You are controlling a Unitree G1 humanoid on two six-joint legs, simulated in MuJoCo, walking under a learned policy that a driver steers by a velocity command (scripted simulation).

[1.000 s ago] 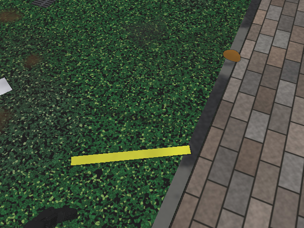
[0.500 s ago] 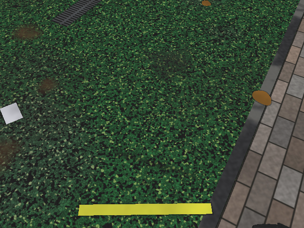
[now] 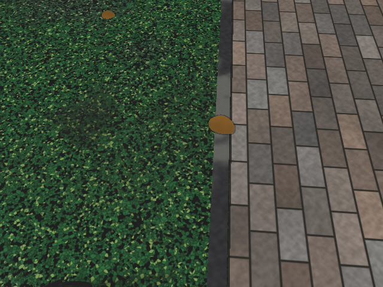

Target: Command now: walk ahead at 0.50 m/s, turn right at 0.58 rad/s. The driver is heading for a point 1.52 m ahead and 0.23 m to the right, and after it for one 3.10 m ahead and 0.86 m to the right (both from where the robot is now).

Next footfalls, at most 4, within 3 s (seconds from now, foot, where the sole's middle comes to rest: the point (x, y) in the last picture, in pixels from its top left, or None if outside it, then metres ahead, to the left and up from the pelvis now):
0.48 left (176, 283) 0.46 0.06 -0.75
1.00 right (250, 223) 0.66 -0.21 -0.75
1.56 left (220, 148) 1.00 -0.13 -0.75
2.12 right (273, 107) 1.23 -0.40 -0.75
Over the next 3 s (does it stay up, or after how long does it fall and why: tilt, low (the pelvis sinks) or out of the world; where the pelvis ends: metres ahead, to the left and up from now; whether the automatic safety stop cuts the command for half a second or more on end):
stays up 1.46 -0.34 0.03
